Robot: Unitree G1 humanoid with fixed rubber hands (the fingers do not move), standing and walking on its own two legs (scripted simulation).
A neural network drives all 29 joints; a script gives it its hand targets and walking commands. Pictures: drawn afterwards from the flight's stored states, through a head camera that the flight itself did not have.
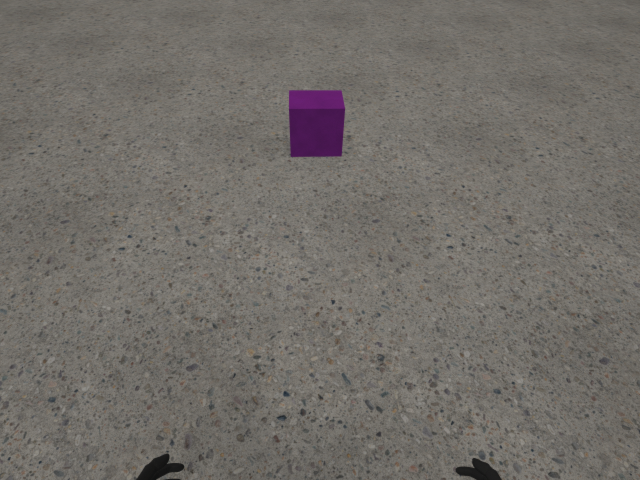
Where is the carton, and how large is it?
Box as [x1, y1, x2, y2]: [289, 90, 344, 156]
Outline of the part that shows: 289,90 291,156 341,155 344,105 341,90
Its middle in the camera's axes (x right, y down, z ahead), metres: -0.03 -0.65 +2.12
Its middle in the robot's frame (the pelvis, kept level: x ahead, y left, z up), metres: +1.98 +0.02 -0.62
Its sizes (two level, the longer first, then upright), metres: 0.282 0.202 0.283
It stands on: the floor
